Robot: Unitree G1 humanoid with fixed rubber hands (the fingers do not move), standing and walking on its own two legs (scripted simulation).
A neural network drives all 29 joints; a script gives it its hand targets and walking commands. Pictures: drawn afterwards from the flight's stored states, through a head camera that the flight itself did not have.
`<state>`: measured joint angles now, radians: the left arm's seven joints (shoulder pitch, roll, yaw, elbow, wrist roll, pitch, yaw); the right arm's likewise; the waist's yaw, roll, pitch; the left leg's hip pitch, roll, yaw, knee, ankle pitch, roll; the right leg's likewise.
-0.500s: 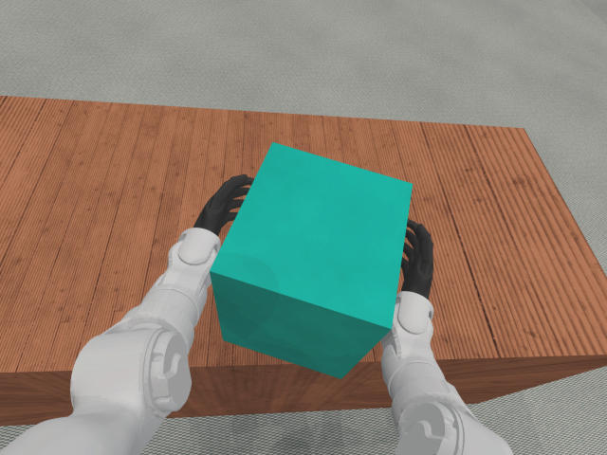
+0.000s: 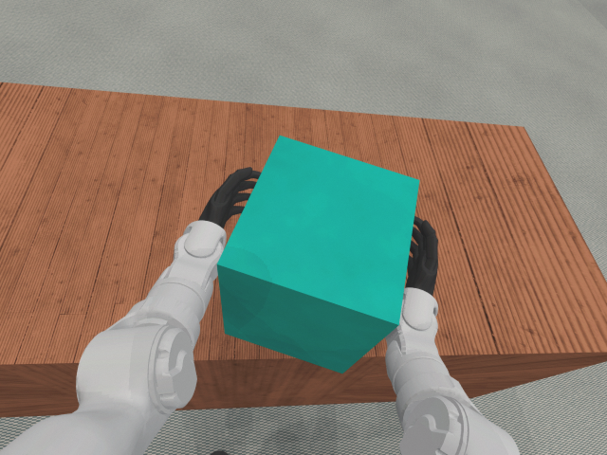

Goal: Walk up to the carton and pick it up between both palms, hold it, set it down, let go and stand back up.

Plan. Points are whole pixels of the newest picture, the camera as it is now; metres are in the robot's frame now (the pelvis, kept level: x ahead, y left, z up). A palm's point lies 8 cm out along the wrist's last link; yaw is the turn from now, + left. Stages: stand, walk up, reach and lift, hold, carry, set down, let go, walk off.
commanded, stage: reach and lift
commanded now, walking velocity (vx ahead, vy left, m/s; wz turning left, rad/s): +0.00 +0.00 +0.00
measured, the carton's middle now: (313, 263) +0.39 -0.05 -0.03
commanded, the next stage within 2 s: none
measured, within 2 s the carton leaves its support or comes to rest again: leaves its support in 0.68 s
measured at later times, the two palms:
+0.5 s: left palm (222, 214) +0.44 +0.09 +0.02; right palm (420, 280) +0.34 -0.19 +0.00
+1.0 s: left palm (212, 183) +0.45 +0.10 +0.08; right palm (429, 242) +0.37 -0.19 +0.06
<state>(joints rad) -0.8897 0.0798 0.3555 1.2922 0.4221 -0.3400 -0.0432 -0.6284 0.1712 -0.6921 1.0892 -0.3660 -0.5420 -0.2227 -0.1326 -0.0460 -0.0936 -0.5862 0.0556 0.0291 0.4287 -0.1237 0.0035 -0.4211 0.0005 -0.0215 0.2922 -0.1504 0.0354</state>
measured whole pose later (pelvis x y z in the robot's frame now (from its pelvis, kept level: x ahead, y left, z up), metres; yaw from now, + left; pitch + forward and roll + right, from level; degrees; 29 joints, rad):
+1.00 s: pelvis +0.02 -0.01 +0.00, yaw +1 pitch +14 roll -2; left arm -0.81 0.12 0.12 1.16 0.15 -0.28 0.00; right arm -0.56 0.09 -0.25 0.92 -0.01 -0.40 -0.28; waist -0.12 0.01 -0.17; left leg -0.50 0.05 0.03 0.41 -0.15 -0.01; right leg -0.35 0.00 -0.02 0.30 -0.19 0.03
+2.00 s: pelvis -0.01 -0.02 +0.01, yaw +1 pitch -5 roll +0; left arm -0.66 -0.01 0.28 0.44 0.32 0.41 -0.06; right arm -0.65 0.04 -0.18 0.73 0.05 0.04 -0.20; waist -0.07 -0.09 0.02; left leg -0.13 0.04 0.04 0.31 -0.10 -0.01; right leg -0.02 -0.02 -0.02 0.31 -0.20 0.02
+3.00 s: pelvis -0.01 -0.03 +0.01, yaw +2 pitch -9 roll +0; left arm -0.57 -0.03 0.25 0.08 0.31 0.70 -0.04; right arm -0.65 -0.02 -0.04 0.51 0.20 0.27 -0.22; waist -0.08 -0.07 0.06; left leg -0.05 0.03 0.01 0.34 -0.13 -0.02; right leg 0.06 -0.02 -0.04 0.32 -0.23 0.01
